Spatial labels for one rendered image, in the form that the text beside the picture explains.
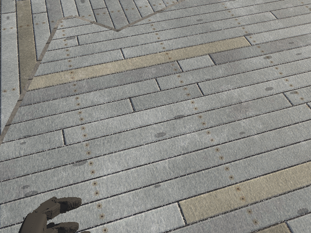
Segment left robot hand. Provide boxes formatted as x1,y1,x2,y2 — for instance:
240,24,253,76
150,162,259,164
18,196,90,233

